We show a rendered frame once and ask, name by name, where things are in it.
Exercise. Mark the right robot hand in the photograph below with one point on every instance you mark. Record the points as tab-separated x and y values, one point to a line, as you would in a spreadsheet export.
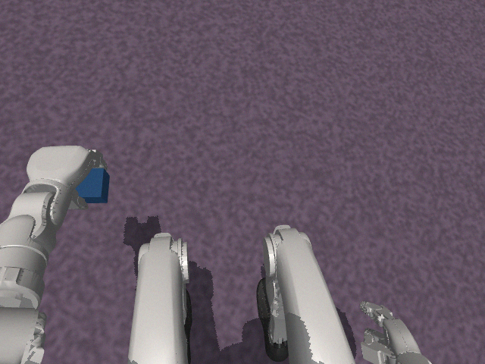
396	339

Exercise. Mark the right robot foot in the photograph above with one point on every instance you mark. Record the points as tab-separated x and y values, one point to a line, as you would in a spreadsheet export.
276	352

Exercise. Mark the left robot arm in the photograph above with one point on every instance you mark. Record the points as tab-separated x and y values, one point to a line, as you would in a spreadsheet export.
27	237

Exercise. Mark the left robot hand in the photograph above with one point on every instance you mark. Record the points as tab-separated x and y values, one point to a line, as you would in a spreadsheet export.
68	165

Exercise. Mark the small box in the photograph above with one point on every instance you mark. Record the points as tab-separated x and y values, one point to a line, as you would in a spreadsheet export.
94	188

